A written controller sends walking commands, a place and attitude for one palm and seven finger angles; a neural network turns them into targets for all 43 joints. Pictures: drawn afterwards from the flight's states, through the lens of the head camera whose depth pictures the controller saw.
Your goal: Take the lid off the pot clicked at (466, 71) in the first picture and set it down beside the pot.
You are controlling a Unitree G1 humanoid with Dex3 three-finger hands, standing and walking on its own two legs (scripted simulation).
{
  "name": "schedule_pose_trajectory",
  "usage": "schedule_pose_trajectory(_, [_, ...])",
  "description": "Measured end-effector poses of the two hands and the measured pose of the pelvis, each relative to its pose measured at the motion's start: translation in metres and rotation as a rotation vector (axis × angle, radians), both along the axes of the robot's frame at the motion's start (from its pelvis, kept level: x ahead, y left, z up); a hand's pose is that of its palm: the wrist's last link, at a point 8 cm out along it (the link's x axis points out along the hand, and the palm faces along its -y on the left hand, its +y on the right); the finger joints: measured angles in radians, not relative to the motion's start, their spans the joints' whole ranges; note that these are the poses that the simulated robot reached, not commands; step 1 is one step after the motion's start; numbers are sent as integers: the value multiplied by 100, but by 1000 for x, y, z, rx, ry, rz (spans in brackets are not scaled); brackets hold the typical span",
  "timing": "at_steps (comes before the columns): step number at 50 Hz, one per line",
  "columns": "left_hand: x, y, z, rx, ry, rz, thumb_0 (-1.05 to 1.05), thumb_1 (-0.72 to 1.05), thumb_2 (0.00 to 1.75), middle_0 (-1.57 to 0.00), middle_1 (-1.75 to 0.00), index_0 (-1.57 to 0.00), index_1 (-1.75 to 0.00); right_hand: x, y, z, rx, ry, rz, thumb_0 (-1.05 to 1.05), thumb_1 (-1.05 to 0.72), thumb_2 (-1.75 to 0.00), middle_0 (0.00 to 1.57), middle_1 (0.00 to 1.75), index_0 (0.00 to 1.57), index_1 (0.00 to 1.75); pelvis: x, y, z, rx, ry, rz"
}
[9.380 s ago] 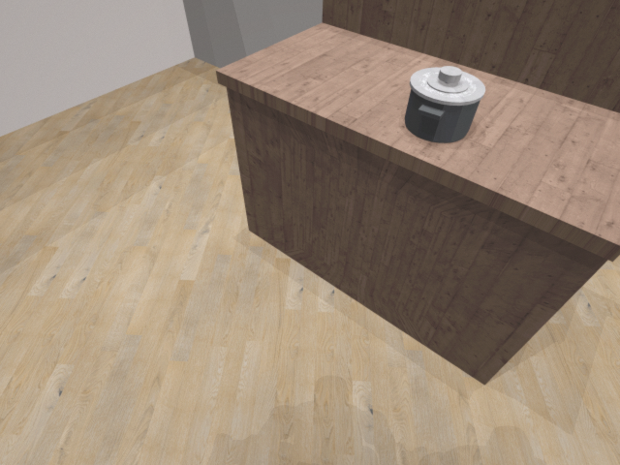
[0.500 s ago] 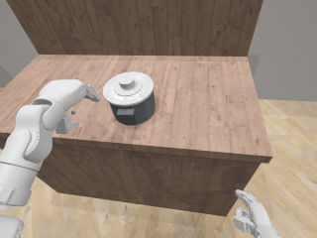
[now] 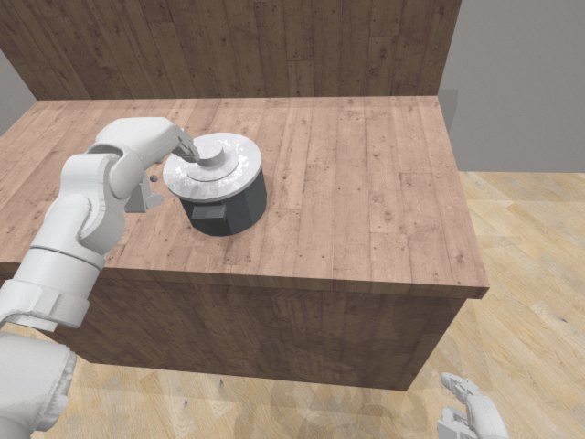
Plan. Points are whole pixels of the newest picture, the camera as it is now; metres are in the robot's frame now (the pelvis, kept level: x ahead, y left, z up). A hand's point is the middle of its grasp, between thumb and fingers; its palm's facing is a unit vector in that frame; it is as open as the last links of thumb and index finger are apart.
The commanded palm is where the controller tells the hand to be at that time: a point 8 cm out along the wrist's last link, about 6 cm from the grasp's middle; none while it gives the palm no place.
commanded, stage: move the open hand above the knob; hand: left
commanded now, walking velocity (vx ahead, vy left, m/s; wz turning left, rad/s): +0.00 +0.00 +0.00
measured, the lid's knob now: (208, 153) +0.53 +0.16 +0.10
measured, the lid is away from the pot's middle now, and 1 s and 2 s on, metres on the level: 0.00 0.00 0.00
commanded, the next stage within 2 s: lower the open fingers around the knob in 1.56 s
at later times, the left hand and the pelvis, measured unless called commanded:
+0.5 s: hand (184, 150) +0.46 +0.17 +0.16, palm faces -0.27 +0.01 -0.96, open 10.1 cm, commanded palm +0.45 +0.17 +0.23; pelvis +0.01 +0.00 +0.00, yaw +0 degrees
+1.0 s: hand (198, 127) +0.51 +0.16 +0.17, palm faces -0.30 -0.02 -0.95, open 10.1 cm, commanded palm +0.49 +0.17 +0.23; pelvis +0.02 +0.00 +0.00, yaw -3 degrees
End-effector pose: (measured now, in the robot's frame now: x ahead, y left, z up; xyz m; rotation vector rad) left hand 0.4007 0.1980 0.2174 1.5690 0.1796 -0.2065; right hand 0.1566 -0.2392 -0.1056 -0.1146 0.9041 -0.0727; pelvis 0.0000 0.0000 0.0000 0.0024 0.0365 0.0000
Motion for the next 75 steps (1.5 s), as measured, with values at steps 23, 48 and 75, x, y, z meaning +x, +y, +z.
schedule_pose_trajectory(23, [47,-29,5,-4,19,8,0,-31,148,-86,-8,-85,-8,-18,-14,-8,-5,74,-64,1,-91,-90,20,30,20,30,10,-3,-1,4,36,-8])
schedule_pose_trajectory(48, [103,-44,8,-27,61,29,0,-31,148,-85,-8,-85,-8,-95,-31,-15,-59,248,-223,1,-91,-90,20,30,20,30,19,-2,-1,3,88,-46])
schedule_pose_trajectory(75, [83,-27,10,-19,49,23,0,-31,148,-85,-8,-85,-8,-44,-7,-7,-42,134,-131,0,-91,-90,20,30,20,30,12,8,-1,-4,82,-21])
